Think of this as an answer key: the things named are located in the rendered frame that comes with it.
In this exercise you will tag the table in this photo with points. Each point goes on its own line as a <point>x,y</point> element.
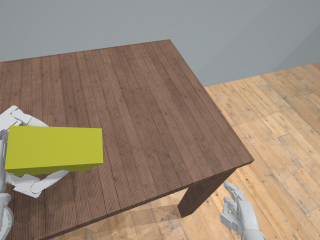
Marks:
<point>161,133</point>

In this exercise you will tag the robot right hand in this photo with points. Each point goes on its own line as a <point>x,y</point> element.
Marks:
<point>242,216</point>

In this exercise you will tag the robot left hand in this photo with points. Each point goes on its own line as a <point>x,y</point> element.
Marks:
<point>28,184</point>

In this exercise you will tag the robot right forearm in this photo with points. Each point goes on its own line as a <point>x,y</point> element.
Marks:
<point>252,234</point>

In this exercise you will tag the sponge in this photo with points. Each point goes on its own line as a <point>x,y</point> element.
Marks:
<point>37,150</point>

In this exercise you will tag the robot left forearm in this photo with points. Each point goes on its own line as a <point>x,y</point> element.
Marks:
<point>6,216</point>

